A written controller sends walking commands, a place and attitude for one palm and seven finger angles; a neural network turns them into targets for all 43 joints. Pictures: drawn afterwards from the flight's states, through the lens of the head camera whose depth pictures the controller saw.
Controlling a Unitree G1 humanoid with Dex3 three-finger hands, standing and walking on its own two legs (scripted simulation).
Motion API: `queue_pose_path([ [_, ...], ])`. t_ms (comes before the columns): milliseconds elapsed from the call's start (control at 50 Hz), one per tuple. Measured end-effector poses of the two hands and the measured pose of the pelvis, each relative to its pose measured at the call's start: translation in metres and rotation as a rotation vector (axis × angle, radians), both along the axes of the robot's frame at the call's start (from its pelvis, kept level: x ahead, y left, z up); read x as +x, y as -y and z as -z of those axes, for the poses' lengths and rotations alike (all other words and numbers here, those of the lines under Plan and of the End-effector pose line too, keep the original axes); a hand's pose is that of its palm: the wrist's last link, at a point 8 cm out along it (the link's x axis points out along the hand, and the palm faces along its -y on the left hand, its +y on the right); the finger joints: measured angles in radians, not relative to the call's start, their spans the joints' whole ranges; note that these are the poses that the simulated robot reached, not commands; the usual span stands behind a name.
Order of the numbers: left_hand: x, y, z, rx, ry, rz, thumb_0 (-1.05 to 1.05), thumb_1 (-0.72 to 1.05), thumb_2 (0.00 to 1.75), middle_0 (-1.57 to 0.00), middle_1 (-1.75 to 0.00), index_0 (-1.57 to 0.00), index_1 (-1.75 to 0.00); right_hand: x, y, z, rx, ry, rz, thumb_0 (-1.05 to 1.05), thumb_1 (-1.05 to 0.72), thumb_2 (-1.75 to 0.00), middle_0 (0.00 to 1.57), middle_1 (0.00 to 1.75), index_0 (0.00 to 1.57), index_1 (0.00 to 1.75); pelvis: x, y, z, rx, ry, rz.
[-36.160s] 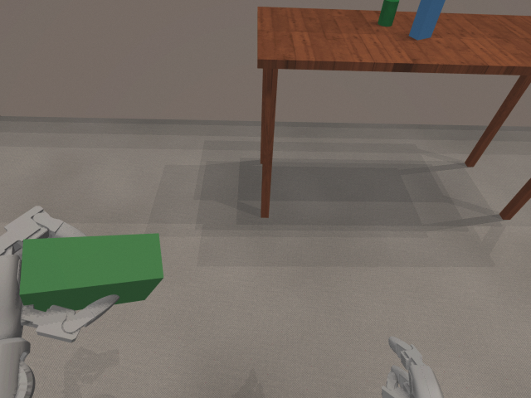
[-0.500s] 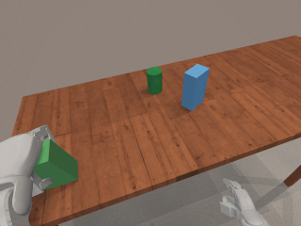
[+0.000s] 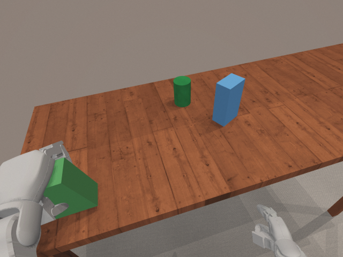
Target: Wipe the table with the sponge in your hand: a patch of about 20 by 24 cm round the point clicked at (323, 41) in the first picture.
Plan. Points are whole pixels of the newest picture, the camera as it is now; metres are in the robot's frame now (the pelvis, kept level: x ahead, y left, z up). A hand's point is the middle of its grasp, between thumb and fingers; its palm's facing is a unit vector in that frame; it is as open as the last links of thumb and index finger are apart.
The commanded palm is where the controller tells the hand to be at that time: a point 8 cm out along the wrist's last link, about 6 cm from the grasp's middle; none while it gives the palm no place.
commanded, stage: lift the sponge slowly off the table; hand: left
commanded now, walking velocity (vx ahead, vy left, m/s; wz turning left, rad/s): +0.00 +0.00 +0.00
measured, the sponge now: (63, 195) +0.19 +0.27 +0.09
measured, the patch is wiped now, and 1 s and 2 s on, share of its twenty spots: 0.90 0.90 0.90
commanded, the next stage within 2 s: bring the sponge back beside the body in 1.60 s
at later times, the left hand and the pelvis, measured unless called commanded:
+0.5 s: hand (41, 187) +0.17 +0.26 +0.16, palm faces +0.15 -0.09 -0.98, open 9.6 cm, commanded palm +0.13 +0.26 +0.23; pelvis -0.02 -0.03 +0.00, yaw +1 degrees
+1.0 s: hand (28, 176) +0.17 +0.27 +0.20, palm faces +0.19 -0.05 -0.98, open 9.6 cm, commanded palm +0.12 +0.26 +0.27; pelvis -0.03 -0.03 +0.00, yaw +2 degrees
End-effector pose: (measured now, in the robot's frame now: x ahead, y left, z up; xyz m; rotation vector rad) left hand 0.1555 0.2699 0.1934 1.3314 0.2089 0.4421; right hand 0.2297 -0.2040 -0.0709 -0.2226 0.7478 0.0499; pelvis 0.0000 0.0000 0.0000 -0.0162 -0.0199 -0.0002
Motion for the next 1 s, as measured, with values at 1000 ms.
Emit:
queue_pose_path([
  [1000, -0.018, 0.006, -0.052, 0.126, -0.005, 0.011, -0.01, -0.48, 1.05, -0.78, -1.4, -0.81, -1.4, -0.011, 0.016, -0.005, -0.013, 0.066, -0.066, 0.01, -0.91, -0.9, 0.2, 0.3, 0.19, 0.29, -0.032, 0.033, -0.001, 0.014, 0.054, -0.032],
])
